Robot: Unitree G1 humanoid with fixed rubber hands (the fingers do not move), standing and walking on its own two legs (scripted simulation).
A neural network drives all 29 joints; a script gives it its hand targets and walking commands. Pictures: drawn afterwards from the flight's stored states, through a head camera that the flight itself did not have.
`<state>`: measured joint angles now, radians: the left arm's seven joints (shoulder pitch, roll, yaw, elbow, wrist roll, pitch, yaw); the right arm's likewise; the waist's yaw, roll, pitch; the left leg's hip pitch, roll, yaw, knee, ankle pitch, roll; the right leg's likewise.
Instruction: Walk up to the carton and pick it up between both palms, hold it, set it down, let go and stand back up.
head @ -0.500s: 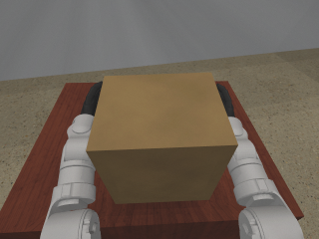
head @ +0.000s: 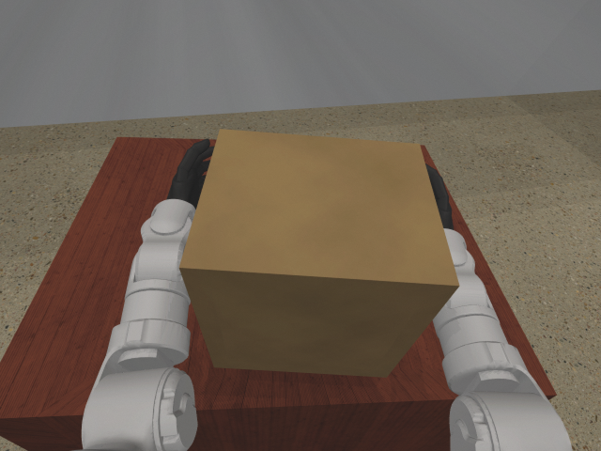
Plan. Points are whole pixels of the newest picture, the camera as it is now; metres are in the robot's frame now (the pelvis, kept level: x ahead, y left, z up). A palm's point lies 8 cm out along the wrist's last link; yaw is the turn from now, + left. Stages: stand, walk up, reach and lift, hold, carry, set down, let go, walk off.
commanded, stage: set down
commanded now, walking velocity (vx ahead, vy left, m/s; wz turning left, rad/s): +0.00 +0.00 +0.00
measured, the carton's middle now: (309, 263) +0.34 +0.00 +0.10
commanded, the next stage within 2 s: none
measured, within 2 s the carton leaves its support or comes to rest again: neither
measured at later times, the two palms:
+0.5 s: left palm (190, 205) +0.43 +0.17 +0.11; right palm (420, 221) +0.41 -0.16 +0.11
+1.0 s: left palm (199, 211) +0.43 +0.16 +0.09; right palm (423, 241) +0.39 -0.17 +0.08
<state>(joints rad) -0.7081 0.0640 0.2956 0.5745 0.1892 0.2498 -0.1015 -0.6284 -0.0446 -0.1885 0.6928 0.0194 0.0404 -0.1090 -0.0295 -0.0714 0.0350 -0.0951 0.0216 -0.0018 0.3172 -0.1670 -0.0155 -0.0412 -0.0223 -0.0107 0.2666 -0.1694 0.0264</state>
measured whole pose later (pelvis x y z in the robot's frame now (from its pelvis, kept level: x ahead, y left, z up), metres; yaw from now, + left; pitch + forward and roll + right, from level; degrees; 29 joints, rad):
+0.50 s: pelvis +0.03 +0.00 +0.00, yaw +0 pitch -1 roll -1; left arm -0.67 0.06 0.32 0.64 0.19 0.13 -0.11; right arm -0.61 -0.02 -0.20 0.71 -0.02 0.00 -0.11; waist -0.03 -0.06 0.04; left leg -0.10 0.02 0.00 0.30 -0.19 -0.02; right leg -0.05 -0.02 -0.01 0.27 -0.19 0.03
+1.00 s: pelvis +0.02 +0.00 +0.00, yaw +0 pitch +0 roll +0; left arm -0.75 0.07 0.37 0.84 0.19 0.05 -0.15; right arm -0.60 0.03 -0.34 0.75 -0.16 -0.03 -0.08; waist -0.03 -0.05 0.05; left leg -0.12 0.02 0.00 0.31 -0.19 -0.01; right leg -0.07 -0.03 -0.01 0.27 -0.19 0.03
